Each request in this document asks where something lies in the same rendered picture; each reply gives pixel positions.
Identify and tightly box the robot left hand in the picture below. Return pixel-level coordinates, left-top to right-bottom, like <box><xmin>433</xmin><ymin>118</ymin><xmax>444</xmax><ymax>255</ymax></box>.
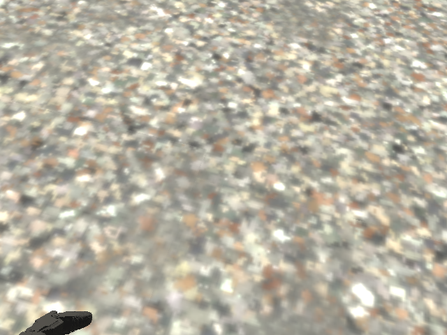
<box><xmin>19</xmin><ymin>311</ymin><xmax>92</xmax><ymax>335</ymax></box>

